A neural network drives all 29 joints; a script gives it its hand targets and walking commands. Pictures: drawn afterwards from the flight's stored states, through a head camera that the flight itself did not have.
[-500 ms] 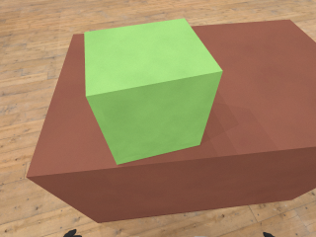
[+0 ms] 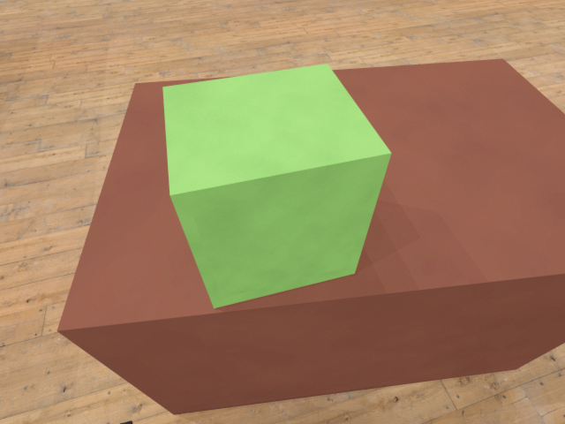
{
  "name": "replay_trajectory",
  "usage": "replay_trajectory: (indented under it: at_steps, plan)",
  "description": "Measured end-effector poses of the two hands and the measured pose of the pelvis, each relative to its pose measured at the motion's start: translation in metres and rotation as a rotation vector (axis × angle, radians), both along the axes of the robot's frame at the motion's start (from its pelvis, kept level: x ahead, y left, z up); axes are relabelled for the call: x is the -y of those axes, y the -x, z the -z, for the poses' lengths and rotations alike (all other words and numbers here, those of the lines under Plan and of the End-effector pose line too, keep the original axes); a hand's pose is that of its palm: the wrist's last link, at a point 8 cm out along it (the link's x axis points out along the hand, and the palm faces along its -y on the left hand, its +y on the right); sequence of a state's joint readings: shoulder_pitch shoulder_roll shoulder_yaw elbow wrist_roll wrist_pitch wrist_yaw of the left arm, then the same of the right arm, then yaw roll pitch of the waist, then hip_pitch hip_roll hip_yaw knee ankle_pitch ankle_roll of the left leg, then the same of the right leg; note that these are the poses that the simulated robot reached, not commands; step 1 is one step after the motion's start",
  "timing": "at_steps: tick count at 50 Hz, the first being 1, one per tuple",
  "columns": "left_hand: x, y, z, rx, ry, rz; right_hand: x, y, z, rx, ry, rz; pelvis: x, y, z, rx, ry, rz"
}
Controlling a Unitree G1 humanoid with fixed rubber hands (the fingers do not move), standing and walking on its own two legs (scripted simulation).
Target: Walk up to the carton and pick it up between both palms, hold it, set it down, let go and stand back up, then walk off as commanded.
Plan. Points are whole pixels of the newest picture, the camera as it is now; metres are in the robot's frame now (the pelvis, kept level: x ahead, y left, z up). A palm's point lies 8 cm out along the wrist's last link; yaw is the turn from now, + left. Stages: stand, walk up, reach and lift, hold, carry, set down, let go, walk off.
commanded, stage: stand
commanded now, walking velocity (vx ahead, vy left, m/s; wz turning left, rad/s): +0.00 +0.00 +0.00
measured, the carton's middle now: (268, 190) +0.44 +0.05 +0.08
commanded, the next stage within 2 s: walk up in 1.24 s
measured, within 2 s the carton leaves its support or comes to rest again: neither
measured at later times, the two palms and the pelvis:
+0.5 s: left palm out of the picture +0.09 +0.28 -0.11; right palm out of the picture +0.07 -0.29 -0.12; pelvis +0.00 +0.00 +0.01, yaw +0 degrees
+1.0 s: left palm out of the picture +0.09 +0.28 -0.11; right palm out of the picture +0.07 -0.29 -0.12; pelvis +0.01 +0.00 +0.01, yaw +0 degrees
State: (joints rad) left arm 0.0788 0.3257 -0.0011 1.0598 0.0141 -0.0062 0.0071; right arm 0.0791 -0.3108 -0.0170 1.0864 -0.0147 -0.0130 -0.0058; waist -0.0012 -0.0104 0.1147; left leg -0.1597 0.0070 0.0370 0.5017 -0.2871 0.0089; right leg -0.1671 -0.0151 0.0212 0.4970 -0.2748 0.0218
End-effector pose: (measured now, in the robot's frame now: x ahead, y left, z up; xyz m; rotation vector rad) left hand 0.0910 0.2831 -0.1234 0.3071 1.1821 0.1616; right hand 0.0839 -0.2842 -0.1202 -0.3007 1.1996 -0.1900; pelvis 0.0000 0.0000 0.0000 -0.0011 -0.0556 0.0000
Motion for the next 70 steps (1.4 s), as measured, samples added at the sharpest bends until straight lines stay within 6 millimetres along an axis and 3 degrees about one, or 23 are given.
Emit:
replay_trajectory:
  at_steps: [14, 39, 70]
  plan:
    - [0.004, 0.001, -0.009, 0.005, 0.002, -0.006, -0.006, 0.01, 0.0, -0.027, -0.03, 0.011, 0.001, -0.001, -0.007, -0.004, -0.004, -0.003]
    - [0.003, 0.012, -0.007, -0.046, -0.001, -0.021, 0.004, 0.012, -0.004, -0.039, -0.014, 0.022, 0.003, -0.005, -0.009, -0.01, -0.004, 0.005]
    - [0.0, -0.004, -0.007, -0.047, -0.001, -0.006, 0.003, 0.004, -0.006, -0.038, -0.004, 0.031, 0.0, -0.014, -0.01, -0.015, -0.007, 0.012]
